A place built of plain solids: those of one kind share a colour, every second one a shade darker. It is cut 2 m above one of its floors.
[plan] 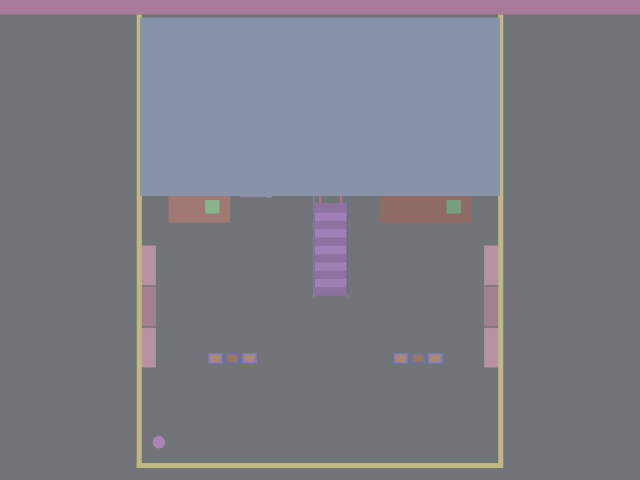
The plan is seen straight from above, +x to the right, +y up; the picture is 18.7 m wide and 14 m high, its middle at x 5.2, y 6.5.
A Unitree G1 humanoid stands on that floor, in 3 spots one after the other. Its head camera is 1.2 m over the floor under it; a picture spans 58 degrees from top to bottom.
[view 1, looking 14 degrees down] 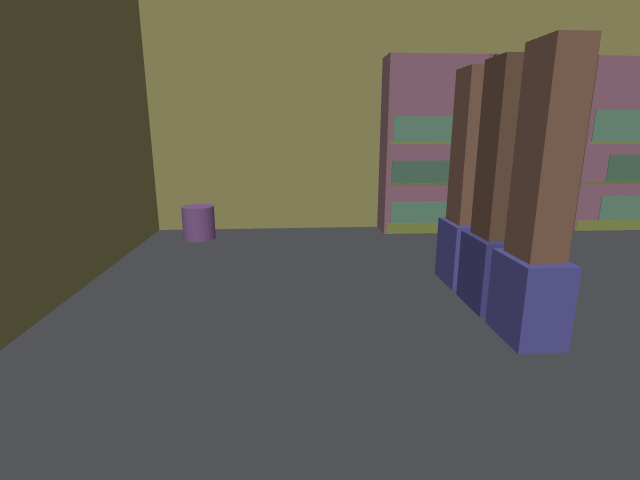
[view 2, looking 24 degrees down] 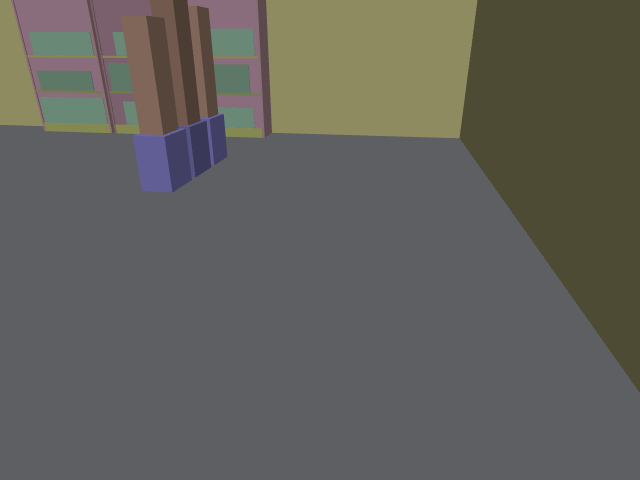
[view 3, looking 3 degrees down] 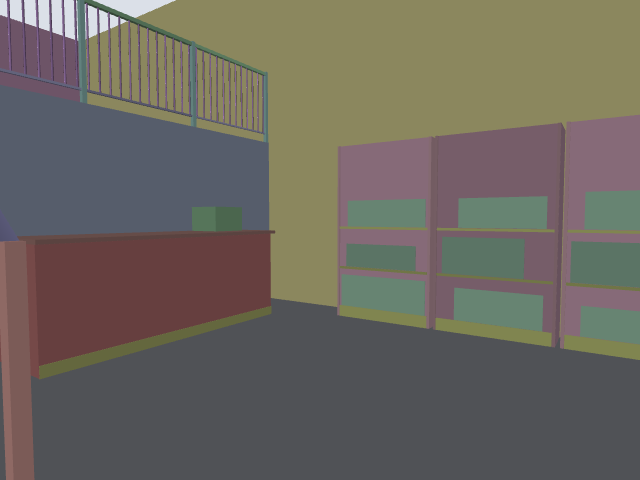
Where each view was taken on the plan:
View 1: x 5.46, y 1.65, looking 176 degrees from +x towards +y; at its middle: ground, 4.96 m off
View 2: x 3.86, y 1.00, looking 9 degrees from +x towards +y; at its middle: ground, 2.95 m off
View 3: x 5.51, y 3.58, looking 34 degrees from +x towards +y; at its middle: wall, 5.91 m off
